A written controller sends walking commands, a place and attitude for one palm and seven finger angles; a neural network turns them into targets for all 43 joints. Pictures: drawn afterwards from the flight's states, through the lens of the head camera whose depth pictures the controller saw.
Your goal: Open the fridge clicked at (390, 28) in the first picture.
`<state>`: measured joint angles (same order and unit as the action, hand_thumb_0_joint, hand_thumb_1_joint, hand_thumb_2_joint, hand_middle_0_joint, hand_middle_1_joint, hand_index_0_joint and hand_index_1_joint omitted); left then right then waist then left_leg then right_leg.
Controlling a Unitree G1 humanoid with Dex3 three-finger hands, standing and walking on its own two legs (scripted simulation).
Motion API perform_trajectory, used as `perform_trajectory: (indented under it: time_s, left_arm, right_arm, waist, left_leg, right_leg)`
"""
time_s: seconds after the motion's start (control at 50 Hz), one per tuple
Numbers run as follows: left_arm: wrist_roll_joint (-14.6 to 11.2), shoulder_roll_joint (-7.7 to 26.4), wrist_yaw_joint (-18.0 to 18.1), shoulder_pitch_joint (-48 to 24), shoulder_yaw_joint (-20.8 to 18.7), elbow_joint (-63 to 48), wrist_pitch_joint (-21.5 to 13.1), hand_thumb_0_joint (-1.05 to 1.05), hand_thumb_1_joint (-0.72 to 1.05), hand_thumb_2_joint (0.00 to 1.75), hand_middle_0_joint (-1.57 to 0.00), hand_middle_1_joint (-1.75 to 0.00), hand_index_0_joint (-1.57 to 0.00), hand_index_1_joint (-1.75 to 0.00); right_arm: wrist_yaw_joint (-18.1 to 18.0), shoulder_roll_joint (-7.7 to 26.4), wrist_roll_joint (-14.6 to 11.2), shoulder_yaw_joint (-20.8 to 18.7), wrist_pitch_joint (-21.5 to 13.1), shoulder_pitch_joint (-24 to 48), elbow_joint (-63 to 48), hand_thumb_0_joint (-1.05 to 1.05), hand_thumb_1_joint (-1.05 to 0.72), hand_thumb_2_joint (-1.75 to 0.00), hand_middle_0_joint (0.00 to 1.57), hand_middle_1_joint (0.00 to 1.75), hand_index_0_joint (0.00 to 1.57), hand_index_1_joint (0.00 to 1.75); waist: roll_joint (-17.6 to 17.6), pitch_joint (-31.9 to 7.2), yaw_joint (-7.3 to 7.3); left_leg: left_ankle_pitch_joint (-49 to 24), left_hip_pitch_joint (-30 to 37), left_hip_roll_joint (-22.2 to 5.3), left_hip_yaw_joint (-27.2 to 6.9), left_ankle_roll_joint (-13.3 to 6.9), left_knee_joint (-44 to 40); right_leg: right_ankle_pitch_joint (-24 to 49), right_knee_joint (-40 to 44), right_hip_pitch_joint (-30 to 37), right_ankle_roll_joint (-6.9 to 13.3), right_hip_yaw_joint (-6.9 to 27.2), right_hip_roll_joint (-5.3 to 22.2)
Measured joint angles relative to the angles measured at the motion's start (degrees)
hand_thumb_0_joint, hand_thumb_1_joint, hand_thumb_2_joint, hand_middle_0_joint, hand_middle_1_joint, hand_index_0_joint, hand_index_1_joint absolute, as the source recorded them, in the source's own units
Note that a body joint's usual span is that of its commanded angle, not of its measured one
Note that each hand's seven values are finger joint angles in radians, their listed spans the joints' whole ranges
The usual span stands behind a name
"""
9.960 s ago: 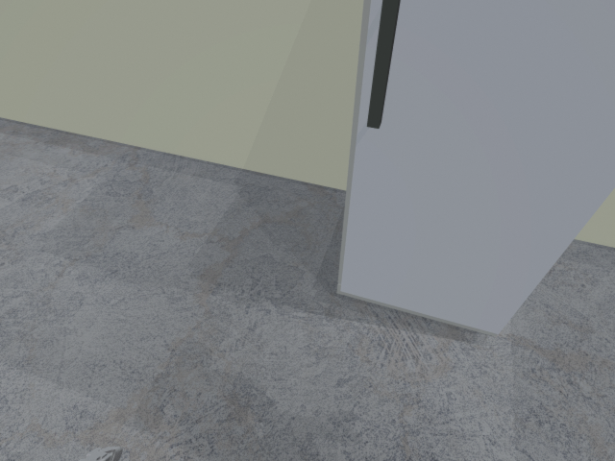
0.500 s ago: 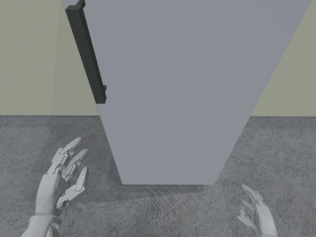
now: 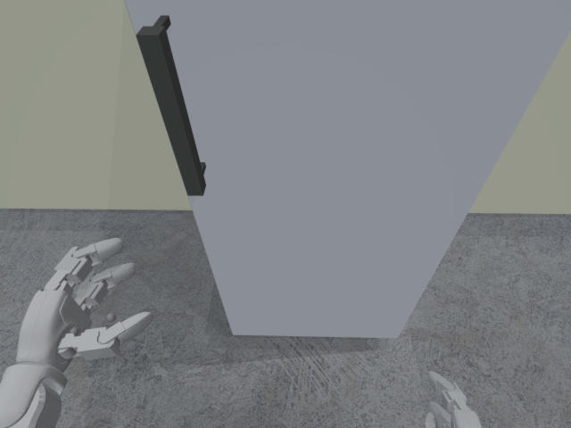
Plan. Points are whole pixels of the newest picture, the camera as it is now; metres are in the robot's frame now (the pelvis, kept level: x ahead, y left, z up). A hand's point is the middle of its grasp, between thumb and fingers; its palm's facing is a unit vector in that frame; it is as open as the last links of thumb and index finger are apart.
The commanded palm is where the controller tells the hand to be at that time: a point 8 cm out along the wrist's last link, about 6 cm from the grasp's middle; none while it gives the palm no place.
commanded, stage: raise the hand to about handle height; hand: left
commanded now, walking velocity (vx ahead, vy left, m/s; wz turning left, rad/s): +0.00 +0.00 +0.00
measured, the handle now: (182, 116) +0.48 +0.18 +0.20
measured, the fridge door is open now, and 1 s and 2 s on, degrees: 0 0 0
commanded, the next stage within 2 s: move the hooked fingers beside the handle in 1.30 s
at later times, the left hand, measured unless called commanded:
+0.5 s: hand (38, 260) +0.25 +0.28 +0.18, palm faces +0.10 -0.99 -0.08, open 13.7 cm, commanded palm +0.22 +0.32 +0.18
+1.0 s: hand (17, 210) +0.28 +0.29 +0.22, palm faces +0.09 -0.99 -0.08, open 14.0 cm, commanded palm +0.24 +0.33 +0.23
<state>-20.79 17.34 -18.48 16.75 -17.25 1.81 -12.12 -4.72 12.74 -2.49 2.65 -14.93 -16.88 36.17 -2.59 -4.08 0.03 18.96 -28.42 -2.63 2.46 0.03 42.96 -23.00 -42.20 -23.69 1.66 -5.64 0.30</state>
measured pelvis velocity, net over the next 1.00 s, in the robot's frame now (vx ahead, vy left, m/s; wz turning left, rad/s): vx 0.00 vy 0.00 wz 0.02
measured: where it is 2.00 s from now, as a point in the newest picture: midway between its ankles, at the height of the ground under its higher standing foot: outside the picture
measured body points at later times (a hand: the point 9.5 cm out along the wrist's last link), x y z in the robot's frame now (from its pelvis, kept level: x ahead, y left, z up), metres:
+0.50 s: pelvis +0.00 +0.02 +0.02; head -0.02 +0.00 +0.47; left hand +0.24 +0.33 +0.18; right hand +0.21 -0.19 -0.03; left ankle +0.03 +0.12 -0.71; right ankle -0.01 -0.10 -0.71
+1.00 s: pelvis +0.00 +0.00 +0.03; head -0.03 -0.02 +0.47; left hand +0.27 +0.34 +0.23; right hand +0.19 -0.23 -0.04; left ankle +0.03 +0.12 -0.71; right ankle -0.01 -0.10 -0.71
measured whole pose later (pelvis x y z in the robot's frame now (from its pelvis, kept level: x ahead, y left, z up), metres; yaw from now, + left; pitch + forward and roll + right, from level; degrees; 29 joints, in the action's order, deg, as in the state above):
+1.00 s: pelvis +0.00 +0.00 +0.03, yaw +1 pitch -3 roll +0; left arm -19.9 29.2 -25.3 -9.0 -27.4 8.4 14.2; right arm -5.8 16.7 -5.8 4.7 -12.1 -12.6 35.8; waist -3.9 -1.7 -2.7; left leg 12.2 -12.4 -1.2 2.3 -0.3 27.5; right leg -16.3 -26.7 -7.6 1.3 -6.0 0.6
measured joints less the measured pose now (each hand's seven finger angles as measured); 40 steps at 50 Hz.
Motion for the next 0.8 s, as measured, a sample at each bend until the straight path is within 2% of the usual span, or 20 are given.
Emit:
perform_trajectory:
  time_s: [0.1, 0.26, 0.52, 0.66, 0.8]
  left_arm:
    - [0.1, -0.1, -0.1, 0.1, -0.9, -2.1, 1.1, 0.0, 0.05, 0.53, -0.26, -0.85, -0.26, -0.85]
    - [0.6, 1.7, -0.4, -4.2, -1.9, -3.0, 5.5, 0.0, -0.14, 0.45, -0.27, -0.97, -0.27, -0.97]
    - [1.1, 5.6, -2.3, -14.8, -5.2, -1.7, 16.6, -0.01, -0.43, 0.33, -0.29, -1.15, -0.29, -1.15]
    - [1.2, 8.1, -3.7, -20.1, -7.3, 0.9, 20.6, -0.01, -0.49, 0.3, -0.3, -1.19, -0.3, -1.19]
    - [1.4, 10.8, -5.4, -25.1, -9.5, 4.1, 23.6, -0.01, -0.5, 0.3, -0.3, -1.2, -0.3, -1.2]
  right_arm:
    - [0.0, 1.8, -0.3, -0.9, -0.8, -0.8, 0.5, 0.01, -0.9, -0.9, 0.21, 0.3, 0.2, 0.3]
    - [-1.2, 3.0, -0.8, -0.8, -1.9, 1.8, 0.5, 0.01, -0.9, -0.9, 0.21, 0.3, 0.2, 0.3]
    - [-1.7, 1.2, -1.5, 2.5, -0.8, 5.4, -1.2, 0.01, -0.9, -0.9, 0.21, 0.3, 0.2, 0.3]
    - [-1.9, 1.0, -2.0, 3.6, 0.9, 5.2, -0.3, 0.01, -0.9, -0.9, 0.21, 0.3, 0.2, 0.3]
    - [-1.9, 2.1, -2.6, 3.5, 2.0, 4.5, 0.4, 0.01, -0.9, -0.9, 0.21, 0.3, 0.2, 0.3]
  waist:
    - [0.2, 0.2, -0.75]
    - [0.8, 1.2, -1.99]
    - [0.1, 2.4, -3.79]
    - [-0.6, 2.9, -4.02]
    - [-1.0, 3.1, -3.64]
  left_leg:
    - [-0.5, 2.4, 0.6, 0.5, -0.6, -2.2]
    - [-1.7, 6.9, 1.4, 0.3, -1.1, -5.5]
    - [-4.8, 13.7, 2.1, -0.2, -1.3, -11.9]
    - [-6.3, 15.6, 2.1, -0.5, -1.1, -14.4]
    - [-7.1, 16.7, 1.9, -0.7, -0.7, -15.8]
  right_leg:
    - [0.7, 2.4, 2.4, -0.6, 0.4, 0.4]
    - [2.2, 6.3, 7.3, -1.2, 0.1, 0.9]
    - [5.3, 13.0, 14.5, -1.3, -0.5, 1.1]
    - [6.6, 15.2, 16.4, -1.1, -0.9, 1.0]
    - [7.2, 16.5, 17.4, -0.7, -1.0, 0.6]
